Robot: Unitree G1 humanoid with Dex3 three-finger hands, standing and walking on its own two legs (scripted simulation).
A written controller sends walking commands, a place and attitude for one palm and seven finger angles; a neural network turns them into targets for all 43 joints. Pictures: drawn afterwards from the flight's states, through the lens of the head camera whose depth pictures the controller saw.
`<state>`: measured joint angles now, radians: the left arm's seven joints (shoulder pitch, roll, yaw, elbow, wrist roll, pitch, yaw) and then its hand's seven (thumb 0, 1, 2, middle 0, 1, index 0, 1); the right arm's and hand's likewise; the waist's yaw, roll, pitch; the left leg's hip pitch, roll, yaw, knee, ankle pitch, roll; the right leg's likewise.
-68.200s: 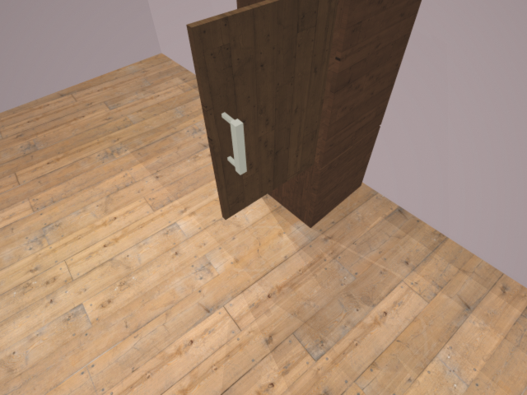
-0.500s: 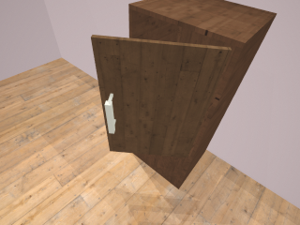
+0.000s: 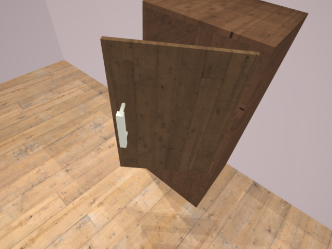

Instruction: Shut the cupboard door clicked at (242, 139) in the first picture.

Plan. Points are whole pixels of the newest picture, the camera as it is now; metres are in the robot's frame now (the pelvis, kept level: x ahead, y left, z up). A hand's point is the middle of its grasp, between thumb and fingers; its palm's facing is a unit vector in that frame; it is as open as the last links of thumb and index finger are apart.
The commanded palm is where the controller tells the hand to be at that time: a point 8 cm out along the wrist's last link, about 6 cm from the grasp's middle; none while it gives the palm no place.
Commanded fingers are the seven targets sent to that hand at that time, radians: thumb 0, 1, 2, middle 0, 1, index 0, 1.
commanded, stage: shuffle to correct the standing spot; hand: left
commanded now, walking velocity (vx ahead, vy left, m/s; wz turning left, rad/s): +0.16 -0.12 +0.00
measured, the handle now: (123, 126) +0.49 +0.18 -0.03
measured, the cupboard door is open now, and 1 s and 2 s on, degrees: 36 36 36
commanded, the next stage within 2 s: come to a stop and stand still in 0.04 s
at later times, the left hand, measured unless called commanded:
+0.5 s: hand out of the picture +0.01 +0.11 -0.18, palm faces +0.04 -0.99 -0.10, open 7.4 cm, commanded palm none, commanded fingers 0.00 0.90 0.90 -0.20 -0.30 -0.20 -0.30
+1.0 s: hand out of the picture +0.01 +0.20 -0.17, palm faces +0.02 -0.97 -0.26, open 7.4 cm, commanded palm none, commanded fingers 0.00 0.90 0.90 -0.20 -0.30 -0.20 -0.30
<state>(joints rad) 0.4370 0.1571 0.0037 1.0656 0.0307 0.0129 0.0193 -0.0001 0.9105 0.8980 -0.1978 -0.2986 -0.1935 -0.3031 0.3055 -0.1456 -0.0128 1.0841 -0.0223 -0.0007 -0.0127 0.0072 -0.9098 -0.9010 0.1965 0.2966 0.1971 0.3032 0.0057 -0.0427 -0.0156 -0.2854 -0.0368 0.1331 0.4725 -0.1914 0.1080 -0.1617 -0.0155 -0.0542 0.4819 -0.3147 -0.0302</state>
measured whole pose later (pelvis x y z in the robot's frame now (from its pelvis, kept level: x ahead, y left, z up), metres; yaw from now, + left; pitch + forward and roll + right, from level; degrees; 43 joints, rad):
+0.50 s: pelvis +0.03 -0.03 +0.00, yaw -1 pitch -1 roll +0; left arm 0.36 0.11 -0.02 1.06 0.02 -0.02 0.05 0.00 0.91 0.90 -0.20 -0.30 -0.20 -0.30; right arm 0.26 -0.13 0.00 1.11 -0.01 -0.01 -0.05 0.02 -0.95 -0.90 0.20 0.30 0.20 0.30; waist 0.01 -0.07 0.01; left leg -0.23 -0.01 0.13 0.49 -0.24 0.06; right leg -0.09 0.01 -0.05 0.45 -0.34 -0.02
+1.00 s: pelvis -0.02 -0.01 +0.00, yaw +1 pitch -2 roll -1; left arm 0.30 0.23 0.01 0.95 0.02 0.01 0.04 0.00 0.91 0.90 -0.20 -0.30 -0.19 -0.30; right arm 0.26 -0.20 -0.01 0.99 -0.03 0.01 0.00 0.01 -0.91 -0.90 0.20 0.30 0.20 0.30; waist -0.01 0.00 0.02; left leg -0.31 -0.03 0.12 0.52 -0.18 0.10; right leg -0.19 -0.01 -0.07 0.54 -0.31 -0.01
